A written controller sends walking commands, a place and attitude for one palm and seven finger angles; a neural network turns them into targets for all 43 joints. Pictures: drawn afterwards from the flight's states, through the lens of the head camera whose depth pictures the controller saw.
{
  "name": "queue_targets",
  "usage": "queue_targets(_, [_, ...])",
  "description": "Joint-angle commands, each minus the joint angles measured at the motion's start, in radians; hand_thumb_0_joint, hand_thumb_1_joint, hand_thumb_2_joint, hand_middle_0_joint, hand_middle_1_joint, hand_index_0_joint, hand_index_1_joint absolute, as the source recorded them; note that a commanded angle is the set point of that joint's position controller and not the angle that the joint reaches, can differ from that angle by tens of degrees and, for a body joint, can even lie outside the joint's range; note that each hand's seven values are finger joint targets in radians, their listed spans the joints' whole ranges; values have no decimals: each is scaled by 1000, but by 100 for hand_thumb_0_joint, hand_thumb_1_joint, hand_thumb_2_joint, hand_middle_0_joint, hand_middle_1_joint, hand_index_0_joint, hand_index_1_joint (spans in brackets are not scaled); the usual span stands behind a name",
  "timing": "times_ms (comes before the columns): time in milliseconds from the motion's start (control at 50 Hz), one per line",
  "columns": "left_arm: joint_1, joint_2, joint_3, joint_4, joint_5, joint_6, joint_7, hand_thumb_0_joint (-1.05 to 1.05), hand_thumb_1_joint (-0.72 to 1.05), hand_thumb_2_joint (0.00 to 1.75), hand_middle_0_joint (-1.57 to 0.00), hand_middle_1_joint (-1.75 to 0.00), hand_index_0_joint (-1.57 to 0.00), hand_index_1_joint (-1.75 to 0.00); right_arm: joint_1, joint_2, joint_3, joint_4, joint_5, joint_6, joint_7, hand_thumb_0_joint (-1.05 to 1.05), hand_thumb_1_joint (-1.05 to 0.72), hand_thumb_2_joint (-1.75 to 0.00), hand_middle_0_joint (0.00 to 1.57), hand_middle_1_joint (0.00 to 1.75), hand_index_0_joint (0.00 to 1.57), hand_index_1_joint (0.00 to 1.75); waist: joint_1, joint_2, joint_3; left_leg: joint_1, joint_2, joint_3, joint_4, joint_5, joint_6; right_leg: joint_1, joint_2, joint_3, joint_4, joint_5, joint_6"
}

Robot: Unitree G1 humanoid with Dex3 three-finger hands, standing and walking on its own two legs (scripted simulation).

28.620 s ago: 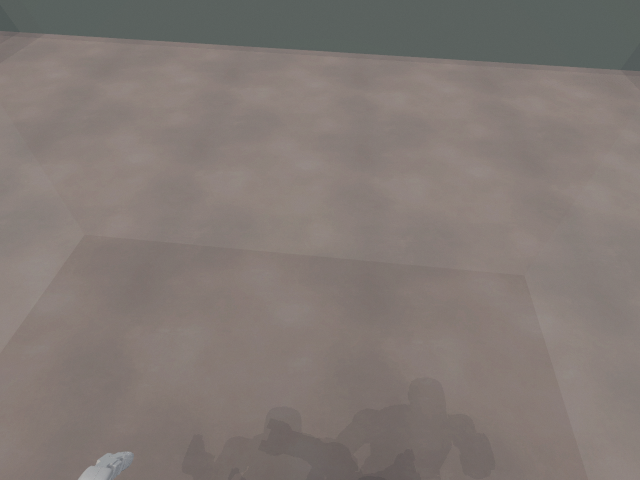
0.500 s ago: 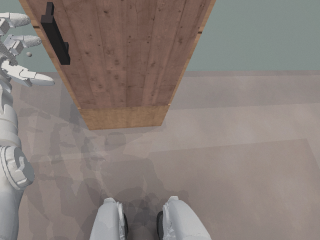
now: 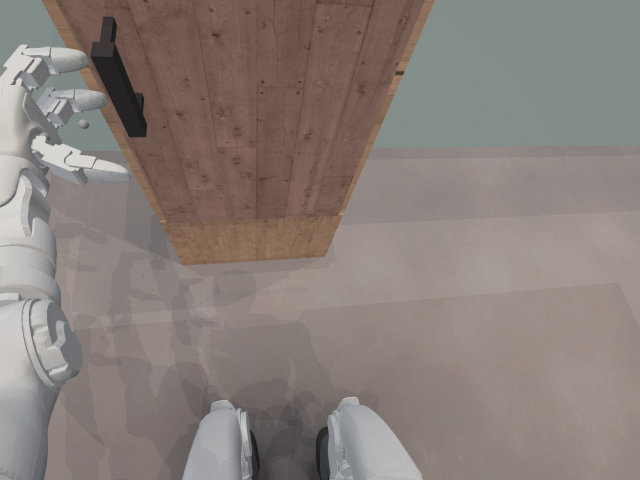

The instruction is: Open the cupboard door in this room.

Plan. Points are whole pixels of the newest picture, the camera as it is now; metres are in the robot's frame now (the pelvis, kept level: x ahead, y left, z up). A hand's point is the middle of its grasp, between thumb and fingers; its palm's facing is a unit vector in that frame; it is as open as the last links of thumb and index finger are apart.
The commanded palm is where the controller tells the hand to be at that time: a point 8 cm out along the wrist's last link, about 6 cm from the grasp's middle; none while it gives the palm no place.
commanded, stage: slide the fingers in behind the handle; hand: left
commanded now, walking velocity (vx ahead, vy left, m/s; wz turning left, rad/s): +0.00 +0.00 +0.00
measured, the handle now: (124, 81) +0.57 +0.19 +0.07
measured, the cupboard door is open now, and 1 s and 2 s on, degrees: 0 0 0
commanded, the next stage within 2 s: close the thumb around the handle in 1.32 s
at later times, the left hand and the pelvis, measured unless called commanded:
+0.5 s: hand (122, 119) +0.52 +0.19 +0.06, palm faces +0.05 -1.00 -0.01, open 14.0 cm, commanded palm +0.49 +0.23 +0.06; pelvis +0.00 -0.01 +0.00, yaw +0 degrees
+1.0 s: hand (147, 121) +0.52 +0.16 +0.06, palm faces +0.05 -1.00 -0.01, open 14.0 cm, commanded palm +0.50 +0.21 +0.06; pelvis +0.00 -0.02 +0.00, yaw +1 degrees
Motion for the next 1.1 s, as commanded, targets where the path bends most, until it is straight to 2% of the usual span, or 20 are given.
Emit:
queue_targets(0, [-428, 275, 29, -278, 3, -107, 40, 0, -50, 30, -30, -120, -30, -120, 189, -193, -77, -36, -7, -6, -9, 0, -90, -90, 20, 30, 20, 30, 13, 238, -577, 644, -12, -139, -119, 463, -34, 42, 35, 33, -107, 256, -23])
queue_targets(20, [-404, 266, 26, -276, 6, -108, 47, 0, -50, 30, -30, -120, -30, -120, 184, -191, -78, -39, -6, -4, -5, 0, -90, -90, 20, 30, 20, 30, 21, 252, -569, 656, -10, -138, -122, 475, -38, 38, 35, 33, -109, 258, -25])
queue_targets(60, [-396, 218, -5, -246, 7, -100, 53, 0, -50, 30, -30, -120, -30, -120, 186, -187, -78, -37, -6, 1, -1, 0, -90, -90, 20, 30, 20, 30, 4, 225, -541, 647, -9, -141, -121, 474, -35, 34, 38, 29, -110, 263, -24])
queue_targets(120, [-400, 198, -15, -234, -2, -83, 54, 0, -50, 30, -30, -120, -30, -120, 180, -191, -81, -38, 0, 6, 0, 0, -90, -90, 20, 30, 20, 30, -6, 170, -521, 602, -14, -128, -128, 417, -29, 66, 39, 35, -130, 258, -16])
queue_targets(140, [-416, 218, -3, -234, -5, -81, 57, 0, -50, 30, -30, -120, -30, -120, 179, -193, -80, -38, 1, 7, -3, 0, -90, -90, 20, 30, 20, 30, -8, 161, -506, 577, -15, -125, -129, 400, -26, 77, 38, 38, -130, 257, -16])
queue_targets(200, [-422, 192, -12, -250, -9, -93, 63, 0, -50, 30, -30, -120, -30, -120, 177, -185, -80, -32, -1, 3, -3, 0, -90, -90, 20, 30, 20, 30, 0, 189, -526, 607, -18, -123, -126, 435, -28, 75, 38, 40, -127, 277, -19])
queue_targets(260, [-409, 158, -33, -219, -5, -99, 75, 0, -50, 30, -30, -120, -30, -120, 182, -178, -78, -29, -4, 2, 0, 0, -90, -90, 20, 30, 20, 30, -8, 165, -483, 585, -19, -121, -123, 423, -25, 67, 39, 39, -126, 274, -20])
queue_targets(320, [-370, 165, -24, -199, 2, -97, 85, 0, -50, 30, -30, -120, -30, -120, 180, -180, -80, -37, -4, 7, 2, 0, -90, -90, 20, 30, 20, 30, 3, 137, -498, 550, -24, -111, -123, 414, -24, 102, 37, 46, -125, 289, -16])
queue_targets(360, [-388, 140, -39, -190, 1, -95, 90, 0, -50, 30, -30, -120, -30, -120, 180, -175, -77, -37, -5, 4, 4, 0, -90, -90, 20, 30, 20, 30, -6, 143, -480, 531, -28, -105, -117, 402, -20, 99, 36, 47, -122, 293, -17])
queue_targets(400, [-397, 159, -31, -184, 4, -91, 95, 0, -50, 30, -30, -120, -30, -120, 179, -177, -76, -41, -3, 6, 5, 0, -90, -90, 20, 30, 20, 30, -5, 124, -476, 496, -30, -97, -116, 374, -18, 118, 35, 54, -125, 287, -12])
queue_targets(460, [-406, 176, -10, -233, 4, -113, 107, 0, -50, 30, -30, -120, -30, -120, 181, -174, -79, -47, -5, 2, 5, 0, -90, -90, 20, 30, 20, 30, 7, 137, -530, 509, -33, -92, -109, 405, -16, 153, 35, 62, -115, 325, -15])
queue_targets(560, [-417, 105, -62, -251, 8, -124, 108, 0, -50, 30, -30, -120, -30, -120, 178, -165, -85, -35, -6, 0, 11, 0, -90, -90, 20, 30, 20, 30, -8, 152, -548, 534, -33, -91, -101, 415, -16, 143, 35, 63, -116, 339, -14])
queue_targets(620, [-412, 100, -60, -225, -5, -112, 112, 0, -50, 30, -30, -120, -30, -120, 175, -167, -85, -31, -1, 1, 10, 0, -90, -90, 20, 30, 20, 30, -7, 124, -517, 500, -36, -87, -111, 374, -16, 159, 35, 66, -130, 318, -9])
queue_targets(720, [-421, 154, -25, -209, 9, -104, 138, 0, -50, 30, -30, -120, -30, -120, 174, -167, -79, -34, -1, -1, 6, 0, -90, -90, 20, 30, 20, 30, -2, 103, -494, 421, -42, -72, -104, 336, -9, 198, 30, 82, -130, 320, -6])
queue_targets(740, [-443, 117, -59, -216, 14, -108, 142, 0, -50, 30, -30, -120, -30, -120, 172, -159, -78, -34, -2, -4, 9, 0, -90, -90, 20, 30, 20, 30, -11, 127, -490, 430, -44, -72, -108, 329, -10, 188, 30, 80, -132, 312, -6])
queue_targets(800, [-406, 122, -45, -234, 19, -126, 147, 0, -50, 30, -30, -120, -30, -120, 174, -161, -83, -37, -6, -7, 14, 0, -90, -90, 20, 30, 20, 30, 4, 134, -536, 471, -43, -74, -103, 370, -13, 195, 31, 79, -123, 341, -10])
queue_targets(860, [-409, 62, -84, -217, 5, -124, 141, 0, -50, 30, -30, -120, -30, -120, 174, -157, -82, -36, -6, -9, 18, 0, -90, -90, 20, 30, 20, 30, -8, 128, -504, 463, -45, -74, -106, 352, -12, 182, 33, 75, -128, 329, -10])
queue_targets(940, [-428, 84, -72, -183, 7, -105, 151, 0, -50, 30, -30, -120, -30, -120, 168, -164, -82, -38, -1, -7, 15, 0, -90, -90, 20, 30, 20, 30, -16, 92, -469, 413, -45, -72, -109, 289, -10, 171, 31, 80, -138, 275, -5])
queue_targets(960, [-445, 127, -34, -188, 8, -110, 160, 0, -50, 30, -30, -120, -30, -120, 176, -168, -81, -35, -4, -9, 12, 0, -90, -90, 20, 30, 20, 30, -14, 94, -470, 412, -44, -73, -103, 301, -7, 173, 32, 80, -133, 285, -7])
queue_targets(1080, [-408, 143, -33, -165, 22, -116, 149, 0, -50, 30, -30, -120, -30, -120, 177, -166, -77, -41, -4, -11, 12, 0, -90, -90, 20, 30, 20, 30, -4, 101, -503, 397, -46, -67, -93, 326, -7, 199, 31, 87, -122, 319, -6])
